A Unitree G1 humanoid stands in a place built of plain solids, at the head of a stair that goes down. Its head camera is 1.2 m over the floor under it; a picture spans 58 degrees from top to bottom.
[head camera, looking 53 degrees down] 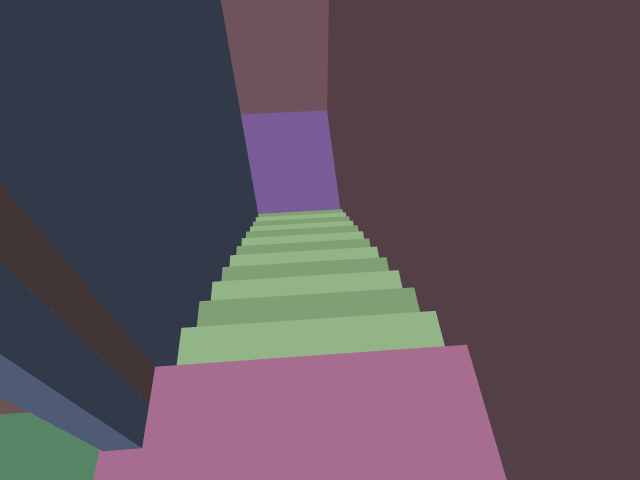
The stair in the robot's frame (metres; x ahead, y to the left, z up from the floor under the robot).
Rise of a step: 0.19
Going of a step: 0.21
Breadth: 0.90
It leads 4 degrees to the left of straight ahead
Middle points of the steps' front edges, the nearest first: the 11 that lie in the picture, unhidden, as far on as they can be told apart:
0.49 0.02 0.00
0.70 0.03 -0.19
0.91 0.05 -0.38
1.12 0.07 -0.58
1.33 0.08 -0.77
1.55 0.10 -0.96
1.76 0.11 -1.15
1.97 0.13 -1.34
2.18 0.14 -1.54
2.39 0.16 -1.73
2.60 0.18 -1.92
